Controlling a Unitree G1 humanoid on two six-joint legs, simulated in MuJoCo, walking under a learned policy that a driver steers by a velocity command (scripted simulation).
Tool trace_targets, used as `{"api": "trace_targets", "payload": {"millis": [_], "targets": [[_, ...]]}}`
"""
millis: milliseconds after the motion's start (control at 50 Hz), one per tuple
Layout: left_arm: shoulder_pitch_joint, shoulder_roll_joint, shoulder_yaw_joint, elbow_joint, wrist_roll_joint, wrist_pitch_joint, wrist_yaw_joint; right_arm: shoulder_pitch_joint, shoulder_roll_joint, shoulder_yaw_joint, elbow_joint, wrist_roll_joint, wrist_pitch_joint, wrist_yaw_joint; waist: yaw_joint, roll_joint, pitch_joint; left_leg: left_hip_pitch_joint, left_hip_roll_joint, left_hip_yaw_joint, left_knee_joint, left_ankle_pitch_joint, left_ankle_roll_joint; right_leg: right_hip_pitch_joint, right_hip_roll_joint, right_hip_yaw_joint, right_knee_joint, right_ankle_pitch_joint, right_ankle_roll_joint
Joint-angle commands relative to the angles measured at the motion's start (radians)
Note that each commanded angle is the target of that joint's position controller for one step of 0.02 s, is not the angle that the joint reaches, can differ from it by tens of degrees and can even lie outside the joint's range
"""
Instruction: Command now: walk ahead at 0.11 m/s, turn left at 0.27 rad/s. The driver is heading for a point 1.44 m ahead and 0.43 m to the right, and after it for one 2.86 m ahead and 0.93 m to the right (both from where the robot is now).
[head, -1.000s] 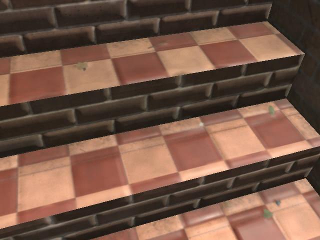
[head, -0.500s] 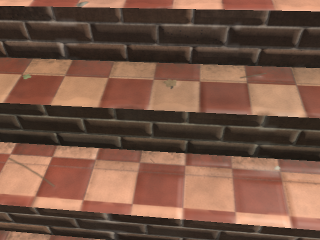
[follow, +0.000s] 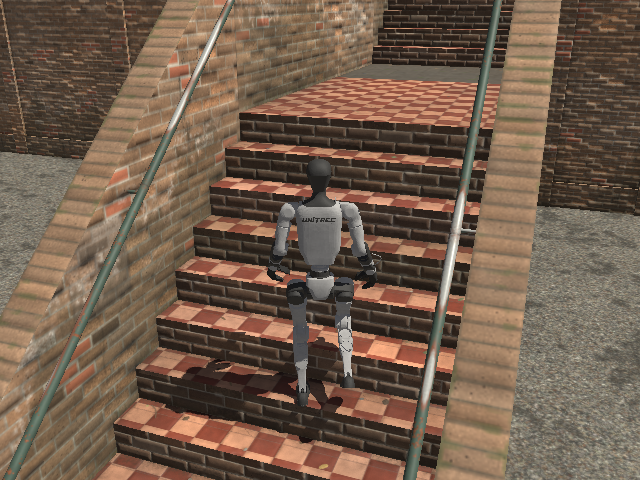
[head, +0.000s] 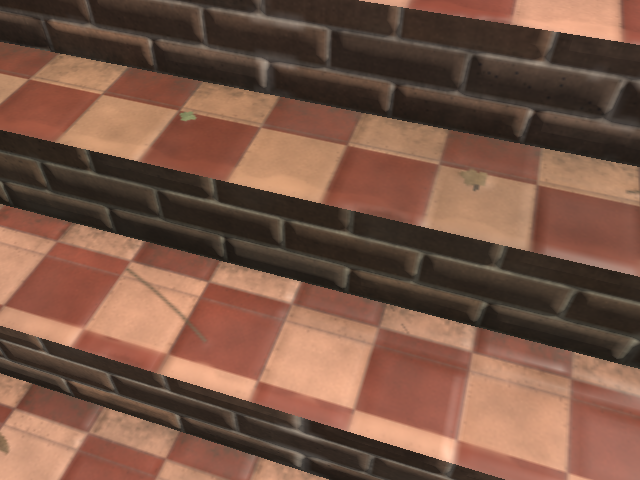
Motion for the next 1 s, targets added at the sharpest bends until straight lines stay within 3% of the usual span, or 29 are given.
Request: {"api": "trace_targets", "payload": {"millis": [20,60,100,200,240,280,320,340,380,400,420,440,460,480,500,520,540,560,580,600,640,680,720,740,780,840,940,960,1000], "targets": [[0.067,0.082,0.020,0.004,0.022,0.000,-0.021,-0.045,-0.102,-0.001,-0.071,-0.013,0.037,-0.001,0.039,0.049,-0.006,0.089,0.285,-0.460,-0.360,-0.209,0.277,-0.253,0.007,0.091,0.273,0.140,-0.037],[0.114,0.090,0.019,0.062,0.016,0.004,-0.036,0.058,-0.105,-0.003,-0.031,-0.031,0.032,0.005,-0.005,0.087,-0.005,0.191,0.300,-0.490,-0.387,-0.284,0.282,-0.378,0.033,0.108,0.334,0.196,-0.059],[0.111,0.087,0.013,0.093,0.020,0.006,-0.036,0.118,-0.091,0.005,0.007,-0.028,0.010,0.005,-0.030,0.095,-0.026,0.276,0.286,-0.441,-0.369,-0.214,0.273,-0.471,0.047,0.116,0.408,0.213,-0.084],[0.085,0.064,-0.019,0.136,0.027,0.017,-0.051,0.167,-0.120,0.003,0.068,-0.037,-0.011,0.002,-0.037,0.100,-0.037,0.278,0.272,-0.321,-0.391,-0.079,0.263,-0.537,0.007,-0.002,0.568,0.110,-0.127],[0.009,0.017,-0.056,0.101,0.015,0.017,-0.034,0.283,-0.078,0.015,0.153,-0.053,-0.009,0.002,-0.071,0.145,0.000,0.412,0.350,-0.410,-0.398,-0.073,0.283,-0.789,0.001,0.067,0.805,-0.005,-0.186],[-0.059,-0.020,-0.088,0.056,0.022,0.017,-0.019,0.370,-0.035,0.027,0.242,-0.062,-0.018,0.002,-0.082,0.096,0.018,0.567,0.393,-0.430,-0.390,-0.048,0.274,-1.025,-0.016,0.111,0.886,-0.084,-0.235],[-0.118,-0.043,-0.106,0.017,0.027,0.031,-0.020,0.350,-0.019,0.036,0.289,-0.082,-0.030,0.007,-0.040,0.059,0.016,0.514,0.389,-0.352,-0.428,-0.038,0.246,-1.051,-0.063,0.076,0.832,-0.093,-0.268],[-0.144,-0.035,-0.113,-0.009,0.023,0.043,-0.020,0.321,-0.019,0.038,0.297,-0.107,-0.034,0.015,-0.010,0.034,0.010,0.422,0.371,-0.305,-0.457,-0.064,0.212,-0.984,-0.092,0.075,0.714,-0.047,-0.283],[-0.187,0.016,-0.098,-0.048,0.030,0.069,-0.020,0.177,-0.050,0.037,0.246,-0.120,-0.039,0.041,0.070,0.048,-0.028,0.051,0.260,-0.123,-0.556,-0.055,0.141,-0.542,-0.148,0.006,0.241,0.043,-0.301],[-0.342,0.079,-0.097,-0.100,0.032,0.105,-0.049,0.134,-0.175,-0.001,0.225,-0.054,-0.039,0.069,0.083,0.081,-0.010,-0.239,0.257,-0.135,-0.753,-0.058,0.186,-0.167,-0.063,-0.088,-0.012,-0.361,-0.218],[-0.263,0.025,-0.116,-0.071,0.020,0.123,-0.075,0.157,-0.198,-0.002,0.246,-0.045,-0.031,0.082,0.097,0.194,0.008,-0.277,0.325,-0.168,-0.767,-0.003,0.226,-0.045,-0.018,-0.077,0.053,-0.325,-0.177],[-0.051,0.035,-0.092,0.008,0.016,0.111,-0.088,0.061,-0.231,-0.006,0.209,-0.040,-0.036,0.096,0.195,0.199,-0.028,-0.165,0.335,-0.100,-0.689,0.401,0.214,0.028,0.030,-0.117,0.094,-0.172,-0.166],[0.338,0.002,-0.052,0.117,-0.027,0.097,0.026,0.103,-0.203,-0.038,0.257,0.082,-0.058,-0.005,0.279,0.211,-0.207,0.197,0.220,0.152,-0.401,1.171,0.173,0.234,0.089,-0.284,-0.174,-0.278,-0.203],[0.447,0.057,-0.034,0.156,-0.043,0.068,0.068,0.141,-0.154,-0.025,0.270,0.096,-0.072,-0.048,0.303,0.146,-0.171,0.138,0.189,0.075,-0.032,1.268,0.109,0.340,0.069,-0.022,-0.449,-0.249,-0.203],[0.487,0.232,0.019,0.181,-0.005,0.059,0.101,0.180,-0.020,-0.011,0.197,0.097,-0.078,-0.045,0.257,-0.335,-0.274,-0.202,0.060,-0.010,0.372,0.723,0.021,0.591,-0.195,0.636,-0.849,-0.484,-0.272],[0.476,0.259,0.048,0.224,-0.039,0.069,0.131,0.084,-0.016,-0.027,0.161,-0.012,-0.054,-0.038,0.239,-0.489,-0.319,-0.269,-0.033,-0.207,0.732,0.178,0.041,0.518,-0.200,1.023,-1.255,-0.742,-0.274],[0.306,0.250,0.052,0.206,-0.038,0.066,0.125,0.064,0.059,-0.018,0.083,-0.068,-0.038,-0.013,0.118,-0.422,-0.218,-0.391,-0.038,-0.278,1.020,0.145,0.044,0.408,-0.201,0.990,-1.293,-0.952,-0.233],[0.177,0.163,0.040,0.224,-0.018,0.065,0.106,0.016,0.091,0.000,0.040,-0.071,-0.034,-0.004,0.056,-0.274,-0.047,-0.533,-0.017,-0.199,1.129,0.194,0.052,0.282,-0.183,0.853,-1.192,-0.926,-0.226],[0.101,0.062,0.023,0.244,-0.007,0.061,0.095,-0.016,0.129,0.012,-0.001,-0.074,-0.035,0.003,0.007,-0.237,0.081,-0.600,0.022,-0.160,1.135,0.275,0.054,0.154,-0.166,0.661,-1.064,-0.755,-0.226],[0.077,-0.049,-0.001,0.276,-0.004,0.051,0.081,0.022,0.150,0.020,-0.008,-0.074,-0.020,-0.002,-0.047,-0.209,0.114,-0.581,0.030,-0.143,1.176,0.272,0.050,0.056,-0.129,0.500,-0.989,-0.626,-0.211],[0.086,-0.128,-0.011,0.312,0.015,0.041,0.058,0.047,0.167,0.033,-0.008,-0.050,0.000,-0.006,-0.074,-0.146,0.119,-0.617,0.013,-0.099,1.332,0.317,0.047,0.032,-0.106,0.350,-0.981,-0.452,-0.213],[0.149,-0.099,-0.002,0.348,-0.007,0.016,0.044,-0.010,0.184,0.046,-0.056,-0.035,0.004,-0.016,-0.065,-0.114,0.161,-0.730,0.036,-0.085,1.329,0.300,0.034,0.085,-0.121,0.301,-1.063,-0.369,-0.229],[0.185,-0.068,0.009,0.341,-0.011,-0.010,0.044,-0.060,0.158,0.045,-0.093,-0.033,0.003,-0.021,-0.055,-0.020,0.167,-0.760,0.067,-0.069,1.249,0.325,0.010,0.127,-0.152,0.313,-1.145,-0.275,-0.249],[0.188,-0.048,0.013,0.322,-0.011,-0.019,0.051,-0.077,0.126,0.040,-0.105,-0.021,0.004,-0.022,-0.045,-0.012,0.167,-0.741,0.073,-0.023,1.162,0.332,-0.005,0.131,-0.161,0.281,-1.192,-0.244,-0.274],[0.243,-0.050,0.019,0.318,-0.014,-0.035,0.076,-0.055,0.127,0.031,-0.085,-0.002,0.018,-0.034,-0.022,-0.049,0.099,-0.729,0.085,0.007,1.258,0.303,-0.007,0.222,-0.197,0.281,-1.226,-0.178,-0.320],[0.332,-0.012,0.041,0.300,-0.019,-0.062,0.081,-0.141,0.130,0.018,-0.106,-0.026,0.023,-0.042,0.034,-0.015,0.145,-0.926,0.109,-0.018,1.375,0.267,-0.011,0.429,-0.259,0.335,-1.279,-0.159,-0.340],[0.447,0.002,0.065,0.296,0.032,-0.051,0.084,-0.351,0.165,0.034,-0.191,-0.015,0.016,-0.029,0.117,-0.076,0.224,-1.316,0.159,-0.055,1.519,-0.058,-0.006,0.770,-0.347,0.332,-1.371,-0.210,-0.341],[0.449,0.005,0.068,0.295,0.036,-0.052,0.081,-0.355,0.146,0.027,-0.198,-0.015,0.017,-0.031,0.114,-0.070,0.230,-1.339,0.178,-0.060,1.505,-0.097,-0.006,0.805,-0.353,0.300,-1.388,-0.185,-0.331],[0.454,0.002,0.057,0.319,0.021,-0.067,0.079,-0.461,0.170,0.049,-0.289,-0.017,0.027,-0.029,0.118,-0.110,0.237,-1.302,0.218,-0.005,1.349,-0.156,0.022,0.785,-0.333,0.202,-1.500,-0.187,-0.293]]}}
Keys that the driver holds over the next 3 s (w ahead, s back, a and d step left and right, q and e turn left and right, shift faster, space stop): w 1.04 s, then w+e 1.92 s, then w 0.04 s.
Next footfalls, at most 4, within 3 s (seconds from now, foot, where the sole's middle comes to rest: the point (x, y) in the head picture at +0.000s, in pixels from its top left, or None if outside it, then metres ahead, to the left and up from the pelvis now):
0.48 right None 0.23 -0.24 -0.56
1.14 left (241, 350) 0.58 0.14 -0.36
1.68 right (371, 175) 0.77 -0.07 -0.16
2.10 left None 1.11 0.07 0.04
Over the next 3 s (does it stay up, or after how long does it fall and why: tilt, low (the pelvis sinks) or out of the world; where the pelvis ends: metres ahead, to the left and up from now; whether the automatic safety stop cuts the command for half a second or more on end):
stays up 1.27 -0.23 1.01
